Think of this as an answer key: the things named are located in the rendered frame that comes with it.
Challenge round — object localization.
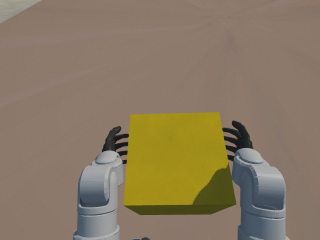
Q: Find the carton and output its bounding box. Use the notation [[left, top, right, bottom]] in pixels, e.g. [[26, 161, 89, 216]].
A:
[[123, 112, 237, 215]]

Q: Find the robot left forearm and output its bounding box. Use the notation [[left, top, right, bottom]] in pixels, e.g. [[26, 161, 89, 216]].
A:
[[73, 150, 124, 240]]

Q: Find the robot right hand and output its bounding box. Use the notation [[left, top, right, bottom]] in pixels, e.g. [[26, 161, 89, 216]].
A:
[[222, 120, 253, 161]]

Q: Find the robot left hand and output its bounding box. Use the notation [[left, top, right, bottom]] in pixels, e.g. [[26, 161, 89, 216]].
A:
[[102, 126, 129, 164]]

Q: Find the robot right forearm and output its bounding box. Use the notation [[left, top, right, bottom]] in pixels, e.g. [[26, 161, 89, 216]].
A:
[[231, 148, 290, 240]]

